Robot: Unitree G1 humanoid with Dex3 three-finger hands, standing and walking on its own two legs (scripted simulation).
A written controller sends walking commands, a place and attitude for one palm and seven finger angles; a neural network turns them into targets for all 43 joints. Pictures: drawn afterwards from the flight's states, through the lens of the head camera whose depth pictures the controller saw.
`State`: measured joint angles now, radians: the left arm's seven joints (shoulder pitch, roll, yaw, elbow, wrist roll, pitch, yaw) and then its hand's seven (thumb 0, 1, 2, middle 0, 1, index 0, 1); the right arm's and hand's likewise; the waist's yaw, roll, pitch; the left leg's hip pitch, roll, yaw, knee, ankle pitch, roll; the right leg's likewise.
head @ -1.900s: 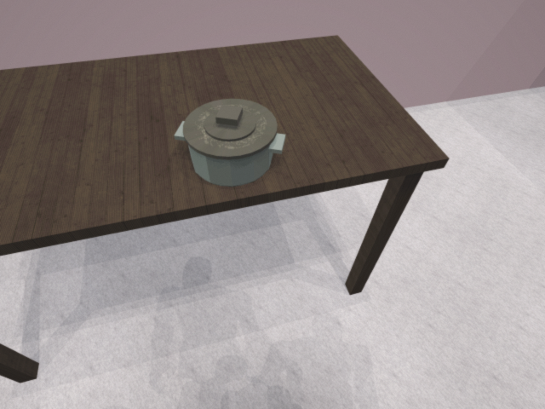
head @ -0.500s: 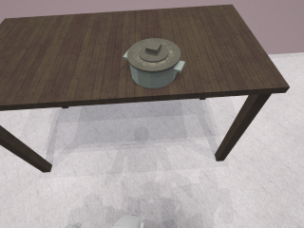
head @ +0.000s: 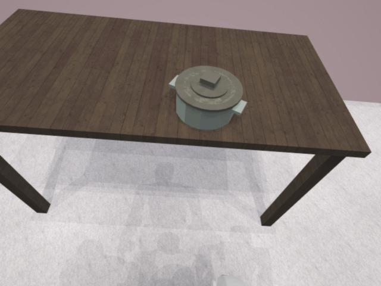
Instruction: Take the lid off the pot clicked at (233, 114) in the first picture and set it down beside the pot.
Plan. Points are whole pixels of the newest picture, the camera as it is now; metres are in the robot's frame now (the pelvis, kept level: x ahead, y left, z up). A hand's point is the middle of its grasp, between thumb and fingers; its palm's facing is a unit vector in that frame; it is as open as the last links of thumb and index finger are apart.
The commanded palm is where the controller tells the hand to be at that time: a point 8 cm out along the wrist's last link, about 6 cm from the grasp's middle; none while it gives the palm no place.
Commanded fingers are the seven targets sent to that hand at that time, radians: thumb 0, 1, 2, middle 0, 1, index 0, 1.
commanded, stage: take the last steps up to it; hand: left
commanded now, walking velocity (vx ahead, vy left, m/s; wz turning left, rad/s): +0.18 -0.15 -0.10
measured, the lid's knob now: (210, 78) +0.61 +0.01 +0.09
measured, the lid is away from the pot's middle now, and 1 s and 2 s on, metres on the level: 0.00 0.00 0.00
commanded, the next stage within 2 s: come to a stop and stand still in 0.18 s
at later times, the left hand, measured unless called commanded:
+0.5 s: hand (151, 266) +0.19 +0.11 -0.19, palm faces +0.01 -0.99 -0.15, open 7.2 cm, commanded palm none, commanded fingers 0.00 0.90 0.90 -0.20 -0.30 -0.20 -0.30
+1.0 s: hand out of the picture +0.12 +0.09 -0.17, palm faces +0.02 -0.96 -0.26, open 7.3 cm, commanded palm none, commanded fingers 0.00 0.90 0.90 -0.20 -0.30 -0.20 -0.30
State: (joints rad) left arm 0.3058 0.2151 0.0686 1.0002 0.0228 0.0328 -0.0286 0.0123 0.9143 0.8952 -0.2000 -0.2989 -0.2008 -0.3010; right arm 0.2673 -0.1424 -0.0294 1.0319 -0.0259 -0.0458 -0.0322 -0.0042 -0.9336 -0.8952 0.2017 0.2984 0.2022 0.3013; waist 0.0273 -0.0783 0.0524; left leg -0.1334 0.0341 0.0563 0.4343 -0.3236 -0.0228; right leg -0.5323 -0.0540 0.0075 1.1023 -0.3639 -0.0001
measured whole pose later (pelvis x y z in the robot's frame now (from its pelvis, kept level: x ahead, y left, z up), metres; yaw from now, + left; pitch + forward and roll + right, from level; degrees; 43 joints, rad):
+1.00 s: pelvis +0.10 -0.10 +0.00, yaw -2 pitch +0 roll +1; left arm 0.29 0.18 0.03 0.95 0.04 0.01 0.04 0.01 0.91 0.89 -0.20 -0.30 -0.20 -0.30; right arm 0.13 -0.25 -0.08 0.95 -0.01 0.07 0.00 0.01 -0.91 -0.90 0.20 0.30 0.20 0.30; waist 0.04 0.00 0.08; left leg -0.46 -0.04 -0.01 1.03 -0.46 -0.03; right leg -0.25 -0.05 0.02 0.55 -0.29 0.02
